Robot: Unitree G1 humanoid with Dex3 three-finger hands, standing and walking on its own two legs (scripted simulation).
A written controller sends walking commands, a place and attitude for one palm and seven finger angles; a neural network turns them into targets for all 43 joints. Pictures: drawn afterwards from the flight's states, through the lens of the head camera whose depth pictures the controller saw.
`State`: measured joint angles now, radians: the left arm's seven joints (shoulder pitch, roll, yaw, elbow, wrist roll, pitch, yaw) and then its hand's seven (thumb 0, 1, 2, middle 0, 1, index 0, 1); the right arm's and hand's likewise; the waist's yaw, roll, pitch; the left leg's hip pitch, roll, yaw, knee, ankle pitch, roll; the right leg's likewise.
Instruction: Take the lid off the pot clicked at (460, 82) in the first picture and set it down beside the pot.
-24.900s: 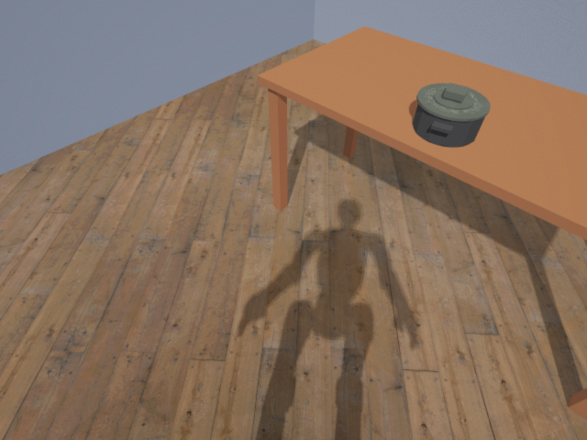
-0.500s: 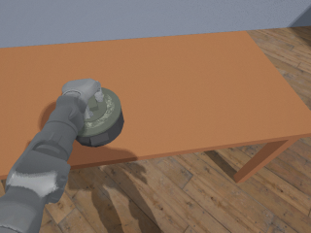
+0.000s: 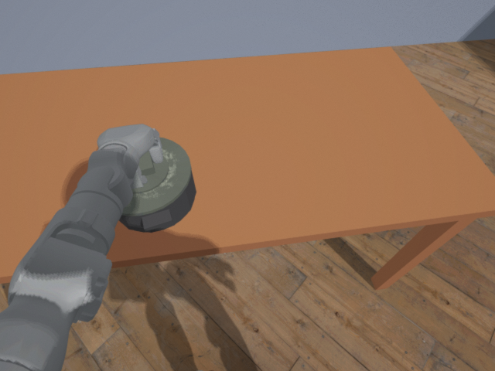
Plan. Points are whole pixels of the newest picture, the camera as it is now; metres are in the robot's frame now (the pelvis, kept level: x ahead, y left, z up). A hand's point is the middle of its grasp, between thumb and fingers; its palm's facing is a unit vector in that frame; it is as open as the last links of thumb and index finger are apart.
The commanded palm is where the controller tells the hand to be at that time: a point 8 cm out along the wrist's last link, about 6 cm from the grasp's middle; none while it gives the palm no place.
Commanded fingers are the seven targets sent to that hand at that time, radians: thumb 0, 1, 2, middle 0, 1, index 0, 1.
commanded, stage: lift the lid straight up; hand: left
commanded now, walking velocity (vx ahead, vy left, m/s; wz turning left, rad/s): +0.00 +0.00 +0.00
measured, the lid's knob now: (138, 163) +0.49 +0.19 +0.02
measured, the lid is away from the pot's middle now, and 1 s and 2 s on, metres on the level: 0.00 0.01 0.01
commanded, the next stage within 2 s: move the lid sideways beside the pot in 2.00 s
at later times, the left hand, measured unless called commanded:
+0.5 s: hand (131, 164) +0.46 +0.18 +0.06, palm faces -0.37 -0.10 -0.92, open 7.4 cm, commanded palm +0.46 +0.19 +0.13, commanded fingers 0.00 0.60 1.04 -0.61 -1.07 -0.79 -1.12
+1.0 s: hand (124, 153) +0.45 +0.18 +0.10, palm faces -0.33 -0.08 -0.94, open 7.4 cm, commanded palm +0.46 +0.19 +0.17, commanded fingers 0.00 0.60 1.04 -0.61 -1.07 -0.79 -1.12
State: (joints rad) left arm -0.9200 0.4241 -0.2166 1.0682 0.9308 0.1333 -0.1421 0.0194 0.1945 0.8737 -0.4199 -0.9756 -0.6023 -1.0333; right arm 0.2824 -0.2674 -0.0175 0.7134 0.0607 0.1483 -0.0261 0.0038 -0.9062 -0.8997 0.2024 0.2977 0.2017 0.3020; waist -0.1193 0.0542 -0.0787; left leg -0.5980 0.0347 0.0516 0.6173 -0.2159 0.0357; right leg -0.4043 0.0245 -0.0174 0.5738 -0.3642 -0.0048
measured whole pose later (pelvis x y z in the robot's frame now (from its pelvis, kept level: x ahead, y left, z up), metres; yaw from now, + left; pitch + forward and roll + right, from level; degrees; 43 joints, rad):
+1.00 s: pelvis +0.00 +0.00 +0.01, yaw +2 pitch +6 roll -1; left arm -0.93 0.43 -0.26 0.94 0.89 0.16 -0.23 0.01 0.21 0.86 -0.43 -0.95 -0.66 -1.05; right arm 0.23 -0.27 0.00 0.71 0.07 0.09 -0.04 0.01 -0.91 -0.90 0.20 0.30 0.20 0.30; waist -0.08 0.06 -0.04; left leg -0.46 0.01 0.04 0.53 -0.17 0.04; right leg -0.27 0.01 -0.03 0.50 -0.34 0.00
